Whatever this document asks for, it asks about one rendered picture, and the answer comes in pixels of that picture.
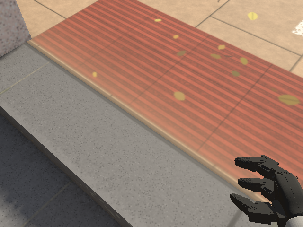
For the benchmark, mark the robot right hand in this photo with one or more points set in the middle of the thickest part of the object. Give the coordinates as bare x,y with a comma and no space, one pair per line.
278,186

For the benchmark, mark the right robot forearm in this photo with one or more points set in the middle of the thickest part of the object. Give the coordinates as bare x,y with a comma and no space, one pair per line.
295,222

